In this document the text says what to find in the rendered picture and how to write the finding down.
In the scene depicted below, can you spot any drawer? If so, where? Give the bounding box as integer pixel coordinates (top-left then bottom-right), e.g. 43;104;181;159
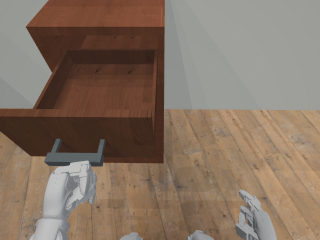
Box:
0;48;158;158

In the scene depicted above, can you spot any left robot forearm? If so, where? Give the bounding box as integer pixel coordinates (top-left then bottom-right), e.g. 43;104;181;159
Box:
29;217;71;240

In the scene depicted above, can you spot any handle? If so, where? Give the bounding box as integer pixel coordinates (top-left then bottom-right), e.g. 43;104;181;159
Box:
44;139;106;167

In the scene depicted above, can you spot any right robot hand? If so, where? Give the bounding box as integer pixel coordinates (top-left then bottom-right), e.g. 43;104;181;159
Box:
235;189;278;240

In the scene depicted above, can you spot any left robot hand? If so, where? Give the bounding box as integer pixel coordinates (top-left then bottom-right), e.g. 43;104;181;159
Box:
42;160;97;220

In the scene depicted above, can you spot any cabinet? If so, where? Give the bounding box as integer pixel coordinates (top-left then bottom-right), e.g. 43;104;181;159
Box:
26;0;165;164

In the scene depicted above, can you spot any robot right shin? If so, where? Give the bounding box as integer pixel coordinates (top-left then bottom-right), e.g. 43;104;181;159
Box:
193;230;203;234

